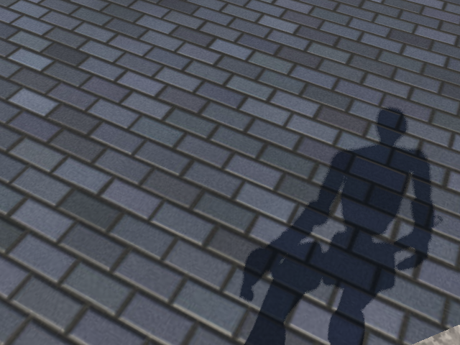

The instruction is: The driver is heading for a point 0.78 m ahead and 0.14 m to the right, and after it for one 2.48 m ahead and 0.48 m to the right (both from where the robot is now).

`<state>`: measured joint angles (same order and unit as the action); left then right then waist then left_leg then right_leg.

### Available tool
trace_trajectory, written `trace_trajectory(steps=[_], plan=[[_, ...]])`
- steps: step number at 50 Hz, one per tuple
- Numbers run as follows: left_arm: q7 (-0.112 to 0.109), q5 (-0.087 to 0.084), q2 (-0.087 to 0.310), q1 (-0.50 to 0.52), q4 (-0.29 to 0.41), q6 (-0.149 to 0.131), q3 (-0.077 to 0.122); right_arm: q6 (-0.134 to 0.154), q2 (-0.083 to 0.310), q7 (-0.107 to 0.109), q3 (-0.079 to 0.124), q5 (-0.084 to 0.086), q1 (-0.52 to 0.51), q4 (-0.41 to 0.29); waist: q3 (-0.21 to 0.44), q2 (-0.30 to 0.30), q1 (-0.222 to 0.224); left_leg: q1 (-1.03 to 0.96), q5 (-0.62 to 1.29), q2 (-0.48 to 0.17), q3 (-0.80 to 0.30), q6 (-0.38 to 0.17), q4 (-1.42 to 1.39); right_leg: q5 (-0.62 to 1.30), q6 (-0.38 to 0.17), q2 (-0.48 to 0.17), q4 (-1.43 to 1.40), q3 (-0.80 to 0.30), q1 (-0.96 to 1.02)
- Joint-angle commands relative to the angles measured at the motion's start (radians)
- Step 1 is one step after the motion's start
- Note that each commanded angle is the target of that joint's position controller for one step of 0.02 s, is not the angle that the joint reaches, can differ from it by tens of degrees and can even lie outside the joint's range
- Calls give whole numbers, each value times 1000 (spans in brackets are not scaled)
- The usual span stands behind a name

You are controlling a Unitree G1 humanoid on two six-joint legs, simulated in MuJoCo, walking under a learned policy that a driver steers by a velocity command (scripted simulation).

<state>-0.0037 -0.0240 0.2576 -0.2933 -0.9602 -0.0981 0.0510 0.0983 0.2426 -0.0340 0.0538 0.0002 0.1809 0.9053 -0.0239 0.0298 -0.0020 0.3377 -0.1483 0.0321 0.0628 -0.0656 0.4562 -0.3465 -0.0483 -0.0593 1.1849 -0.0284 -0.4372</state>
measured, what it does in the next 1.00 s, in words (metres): walks ahead, turning right: right foot, then left foot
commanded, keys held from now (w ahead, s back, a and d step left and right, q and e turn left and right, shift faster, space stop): w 0.12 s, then w+e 0.64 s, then w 0.20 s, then no key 0.04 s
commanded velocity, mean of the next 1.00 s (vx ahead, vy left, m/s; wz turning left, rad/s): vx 0.50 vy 0.00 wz -0.33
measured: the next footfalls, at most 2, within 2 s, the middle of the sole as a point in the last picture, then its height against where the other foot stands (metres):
right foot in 0.44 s outside the picture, level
left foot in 0.92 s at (242, 267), level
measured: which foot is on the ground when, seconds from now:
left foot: down 0.00-0.46, up 0.48-0.90, down 0.92-1.00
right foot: up 0.00-0.42, down 0.44-0.94, up 0.96-1.00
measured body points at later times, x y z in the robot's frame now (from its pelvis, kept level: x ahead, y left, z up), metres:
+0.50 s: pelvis +0.28 -0.06 -0.02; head +0.32 -0.07 +0.43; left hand +0.49 +0.17 -0.12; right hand +0.26 -0.33 -0.16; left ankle +0.10 +0.09 -0.66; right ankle +0.36 -0.15 -0.74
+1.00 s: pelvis +0.57 -0.08 -0.01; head +0.59 -0.09 +0.44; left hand +0.70 +0.16 -0.14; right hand +0.66 -0.39 -0.10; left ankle +0.68 -0.02 -0.74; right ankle +0.38 -0.15 -0.68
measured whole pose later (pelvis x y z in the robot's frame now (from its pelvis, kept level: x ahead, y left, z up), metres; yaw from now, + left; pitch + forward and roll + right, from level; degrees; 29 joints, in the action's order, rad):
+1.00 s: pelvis +0.57 -0.08 -0.01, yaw -22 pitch +3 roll +1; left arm -0.01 -0.02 0.27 -0.36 -0.83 -0.06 0.06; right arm 0.14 0.26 -0.03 0.05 0.00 0.08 0.79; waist 0.00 0.03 0.04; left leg 0.43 -0.15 0.04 0.01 -0.04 0.52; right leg -0.49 -0.05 0.09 0.97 -0.17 -0.24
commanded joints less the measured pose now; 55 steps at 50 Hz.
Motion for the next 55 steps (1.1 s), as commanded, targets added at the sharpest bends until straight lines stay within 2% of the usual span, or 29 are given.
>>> trace_trajectory(steps=[1, 4, 6, 10, 16, 19, 20, 21, 22, 23, 24, 25, 26, 27, 29, 33, 37, 41, 44, 45, 46, 47, 48, 49, 50, 51, 52, 54, 55], plan=[[-11, 7, 51, -48, 48, 10, 23, 17, 81, -3, 13, -8, 20, -25, 57, -117, 21, -136, 83, -250, -278, -164, -298, 94, -2, -94, -28, -36, -141], [-16, 16, 57, 30, 79, 23, 30, 20, 125, 14, 23, -7, 75, 3, 13, -89, 18, -140, 170, -249, -222, -178, -335, 206, 24, -104, -148, -29, -228], [-14, 21, 54, 105, 104, 20, 31, 13, 130, 27, 22, -4, 111, 17, 0, -80, 0, -179, 200, -244, -197, -167, -341, 307, 37, -101, -261, -26, -282], [6, 8, 29, 214, 130, 16, 19, 10, 142, 40, 22, -3, 149, 35, -20, -87, -38, -227, 185, -227, -94, -124, -357, 473, 27, -68, -467, 5, -257], [43, -2, 26, 350, 203, 15, 7, -11, 148, 47, 29, 1, 215, 79, -71, -72, -80, -439, 255, -300, -20, -104, -298, 382, -15, -31, -587, 15, -327], [62, 2, 53, 317, 225, 13, 17, -28, 179, 55, 39, 6, 169, 63, -28, -107, -37, -477, 600, -311, 29, -72, -163, 244, -57, 23, -600, 87, -207], [64, 4, 78, 251, 217, 16, 31, -35, 193, 60, 44, 7, 153, 55, 24, -126, 3, -473, 781, -302, 51, -58, -57, 207, -76, 64, -594, 123, -97], [62, 4, 118, 106, 181, 18, 56, -44, 193, 64, 42, 7, 132, 43, 101, -112, 81, -425, 864, -267, 88, -30, 134, 238, -104, 111, -639, 145, 96], [49, 5, 197, -66, 145, 22, 91, -42, 182, 70, 34, 0, 134, 20, 198, -45, 148, -209, 678, -225, 101, 8, 413, 264, -158, 37, -656, -10, 399], [39, 4, 306, -135, 140, 23, 113, -11, 42, 48, -13, -28, 222, -24, 313, 210, 80, 252, -93, -25, 64, 79, 812, 168, -347, -227, -722, -546, 787], [37, 5, 236, -159, 144, 21, 89, 36, 89, 30, -8, 1, 178, -25, 417, 172, 108, 407, -399, 22, -137, 67, 963, 100, -391, -297, -878, -806, 880], [33, 12, 180, -114, 149, 18, 75, 63, 150, 20, 10, 37, 81, -57, 283, 130, 119, 497, -333, -44, -170, 38, 970, 135, -326, -252, -881, -651, 795], [31, 11, 146, -39, 171, 15, 64, 73, 150, 23, 8, 37, 28, -73, 197, 35, 90, 472, -245, -93, -159, 24, 896, 207, -286, -207, -887, -510, 643], [33, 14, 118, 33, 192, 15, 54, 70, 147, 31, 15, 17, 8, -71, 128, -35, 46, 408, -199, -125, -149, 31, 799, 306, -261, -171, -906, -415, 478], [29, 23, 96, 85, 217, 15, 43, 40, 142, 38, 28, -1, 29, -79, 89, -18, -13, 285, -166, -153, -149, 50, 690, 387, -249, -124, -955, -337, 305], [3, 12, 160, 31, 217, 12, 60, 11, 102, 50, 24, -18, -54, -124, 39, 7, -7, 280, -10, -127, -113, 109, 446, 439, -243, -80, -991, -247, 187], [-9, 4, 162, -29, 206, 23, 62, 17, 75, 40, 12, -7, -200, -171, 19, 46, 51, 199, 230, -64, -106, 111, 151, 314, -179, -26, -971, -214, 156], [-11, 0, 142, -84, 179, 27, 57, 30, 103, 22, 14, 4, -255, -200, 21, 61, 77, 180, 246, -57, -127, 91, 50, 263, -164, -76, -906, -279, 266], [-16, 10, 147, -91, 172, 36, 58, 47, 133, 11, 21, 2, -228, -204, 23, 87, 54, 138, 126, -52, -112, 50, 10, 343, -149, -117, -825, -332, 358], [-16, 11, 143, -81, 176, 40, 56, 51, 145, 13, 28, -1, -168, -188, 44, 93, 20, 57, 107, -37, -89, 27, -25, 435, -135, -98, -770, -325, 368], [-13, 15, 117, -68, 186, 39, 46, 56, 178, 17, 43, -11, -58, -161, 122, 79, -30, -113, 122, -62, -107, -13, -19, 532, -110, -46, -640, -290, 341], [-12, 29, 86, -60, 208, 38, 30, 56, 233, 21, 58, -18, 112, -139, 258, -16, -101, -370, 138, -214, -268, -79, 7, 387, -73, 22, -366, -210, 206], [-6, -1, 19, -224, 206, 22, 11, 40, 311, 15, 84, -15, 227, -86, 365, -357, -48, -702, -48, -415, -708, -255, -71, -113, 4, 167, -37, -111, -172], [-10, -12, 102, -202, 188, 15, 21, 37, 216, 9, 61, 10, 214, -92, 297, -278, -72, -675, -162, -433, -824, -245, -143, -234, 9, 128, 87, -173, -310], [-12, -10, 157, -85, 204, 15, 35, 34, 158, 10, 44, 7, 137, -114, 157, -164, -83, -537, -15, -397, -664, -203, -137, -161, 13, 98, 122, -176, -334], [-17, 5, 149, -24, 216, 18, 35, 27, 139, 9, 31, -7, 59, -134, 107, -68, -53, -404, 232, -357, -519, -178, -129, -105, 25, 60, 101, -132, -279], [-18, 24, 140, 3, 228, 20, 38, 24, 120, 6, 23, -11, 20, -133, 74, -52, -26, -308, 454, -330, -430, -177, -126, -83, 38, 33, 45, -106, -243], [-16, 25, 94, -20, 228, 33, 35, 24, 86, 4, 7, -18, 5, -116, 85, -101, 16, -224, 656, -263, -300, -152, -142, -57, 52, -1, -83, -76, -139], [-17, 22, 63, -29, 225, 39, 27, 24, 91, 6, 6, -18, 6, -104, 96, -119, 24, -205, 724, -247, -256, -155, -149, -36, 61, 2, -149, -57, -109]])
